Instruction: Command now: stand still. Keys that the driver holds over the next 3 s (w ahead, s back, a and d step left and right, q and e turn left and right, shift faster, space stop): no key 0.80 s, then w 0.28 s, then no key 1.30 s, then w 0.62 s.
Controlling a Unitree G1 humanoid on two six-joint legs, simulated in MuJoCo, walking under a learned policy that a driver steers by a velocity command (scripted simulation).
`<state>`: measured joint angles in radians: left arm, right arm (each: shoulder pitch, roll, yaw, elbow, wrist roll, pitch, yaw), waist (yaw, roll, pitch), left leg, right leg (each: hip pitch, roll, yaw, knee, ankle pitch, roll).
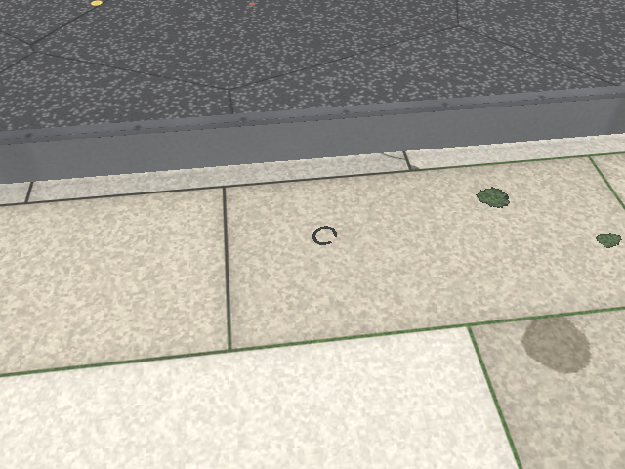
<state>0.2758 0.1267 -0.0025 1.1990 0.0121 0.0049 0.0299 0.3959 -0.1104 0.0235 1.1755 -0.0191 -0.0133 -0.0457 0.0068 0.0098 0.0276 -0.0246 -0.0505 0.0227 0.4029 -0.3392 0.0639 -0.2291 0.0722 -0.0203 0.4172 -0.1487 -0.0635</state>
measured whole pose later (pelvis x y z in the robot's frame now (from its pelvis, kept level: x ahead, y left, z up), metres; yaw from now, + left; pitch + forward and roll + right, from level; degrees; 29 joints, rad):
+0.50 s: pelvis +0.01 +0.01 +0.00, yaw +0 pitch -2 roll -1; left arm 0.29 0.11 -0.01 1.21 0.01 0.00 0.04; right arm 0.41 -0.10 0.03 1.17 -0.02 -0.02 -0.05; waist 0.01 0.01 0.02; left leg -0.02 -0.07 0.02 0.39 -0.34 0.08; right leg -0.23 0.06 -0.01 0.43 -0.17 -0.04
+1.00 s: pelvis +0.04 +0.02 -0.01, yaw +0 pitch -1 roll +0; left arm 0.30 0.13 0.01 1.16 0.04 -0.01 0.01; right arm 0.52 -0.14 -0.01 1.17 -0.03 -0.04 -0.04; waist -0.04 0.02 -0.01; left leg 0.03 -0.08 0.03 0.37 -0.39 0.10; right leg -0.38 0.00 -0.07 0.79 -0.40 -0.07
